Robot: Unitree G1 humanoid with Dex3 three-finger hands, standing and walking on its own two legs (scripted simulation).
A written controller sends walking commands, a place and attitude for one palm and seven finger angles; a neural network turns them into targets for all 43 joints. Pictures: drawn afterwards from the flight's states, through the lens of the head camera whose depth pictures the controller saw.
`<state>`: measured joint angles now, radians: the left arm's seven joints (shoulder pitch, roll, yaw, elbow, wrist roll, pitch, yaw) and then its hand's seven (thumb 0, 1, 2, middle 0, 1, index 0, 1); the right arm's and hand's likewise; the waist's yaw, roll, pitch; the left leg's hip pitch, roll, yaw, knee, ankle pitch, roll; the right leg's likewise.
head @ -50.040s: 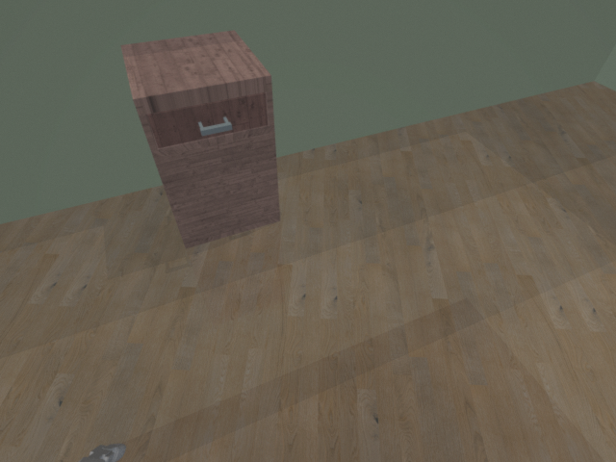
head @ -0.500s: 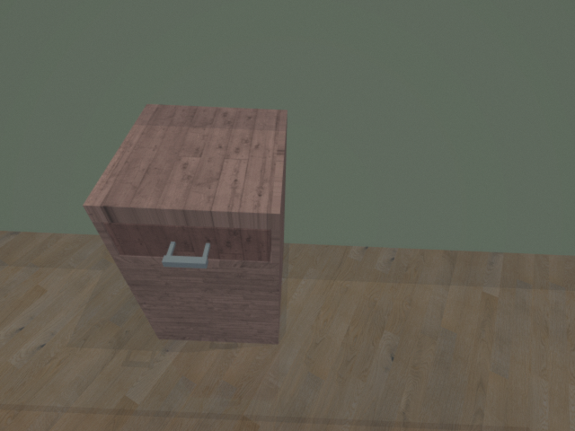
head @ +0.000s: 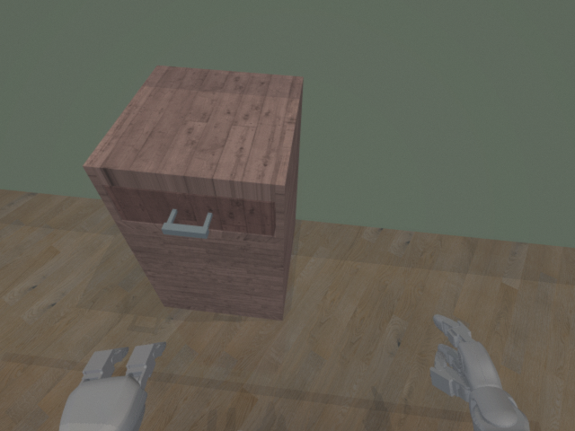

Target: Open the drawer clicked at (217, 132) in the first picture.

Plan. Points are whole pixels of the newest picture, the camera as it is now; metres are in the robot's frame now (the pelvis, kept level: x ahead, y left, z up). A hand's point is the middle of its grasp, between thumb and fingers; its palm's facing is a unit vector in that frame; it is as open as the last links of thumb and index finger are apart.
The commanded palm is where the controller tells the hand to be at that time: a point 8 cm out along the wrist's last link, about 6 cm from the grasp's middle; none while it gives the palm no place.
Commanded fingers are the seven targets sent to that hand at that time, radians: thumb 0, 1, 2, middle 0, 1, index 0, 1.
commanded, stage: raise the hand with hooked fingers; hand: left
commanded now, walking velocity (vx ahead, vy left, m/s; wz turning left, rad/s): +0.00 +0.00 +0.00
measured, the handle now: (188, 223) +0.53 +0.32 -0.16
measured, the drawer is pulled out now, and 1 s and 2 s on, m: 0.00 0.00 0.00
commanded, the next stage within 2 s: move the hooked fingers above the handle in 1.40 s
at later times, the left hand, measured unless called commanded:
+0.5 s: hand (150, 303) +0.25 +0.23 +0.04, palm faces +0.00 -0.10 -0.99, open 12.0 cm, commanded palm +0.23 +0.24 +0.10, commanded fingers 0.00 -0.29 0.39 -0.28 -1.07 -0.28 -1.07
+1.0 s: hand (123, 229) +0.31 +0.27 +0.11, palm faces +0.06 -0.07 -1.00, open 13.8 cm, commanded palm +0.29 +0.27 +0.16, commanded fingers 0.00 -0.50 0.30 -0.30 -1.20 -0.30 -1.20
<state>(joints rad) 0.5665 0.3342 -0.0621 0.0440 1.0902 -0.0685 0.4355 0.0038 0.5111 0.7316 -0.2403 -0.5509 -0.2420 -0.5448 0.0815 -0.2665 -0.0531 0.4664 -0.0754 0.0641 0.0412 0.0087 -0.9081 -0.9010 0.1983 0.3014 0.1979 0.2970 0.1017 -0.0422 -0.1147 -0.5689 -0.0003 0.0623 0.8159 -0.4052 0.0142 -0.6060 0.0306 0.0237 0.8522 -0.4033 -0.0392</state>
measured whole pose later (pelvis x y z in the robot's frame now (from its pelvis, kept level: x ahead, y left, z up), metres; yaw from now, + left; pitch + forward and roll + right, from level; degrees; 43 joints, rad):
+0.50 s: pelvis +0.02 -0.01 +0.01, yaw -1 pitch +8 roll +1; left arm 0.34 0.42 0.01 -0.06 0.98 -0.09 0.31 0.00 -0.07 0.48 -0.29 -0.93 -0.29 -0.92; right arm 0.20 -0.27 -0.04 0.60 -0.05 0.08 -0.01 0.01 -0.91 -0.90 0.20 0.30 0.20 0.30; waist 0.04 0.05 -0.07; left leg -0.45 -0.01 -0.01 0.70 -0.39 -0.01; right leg -0.48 0.05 0.03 0.74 -0.38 -0.05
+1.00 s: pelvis +0.01 +0.03 +0.03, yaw +0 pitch +1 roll +0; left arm -0.10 0.46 -0.09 0.13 0.96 0.05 0.10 0.00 -0.48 0.31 -0.32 -1.19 -0.32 -1.19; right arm 0.13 -0.20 0.02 0.56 0.01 0.10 -0.02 0.01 -0.91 -0.90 0.20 0.30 0.20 0.30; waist 0.07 0.07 -0.04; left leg -0.26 -0.05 -0.01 0.54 -0.29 0.04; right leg -0.28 0.01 0.03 0.54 -0.28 0.00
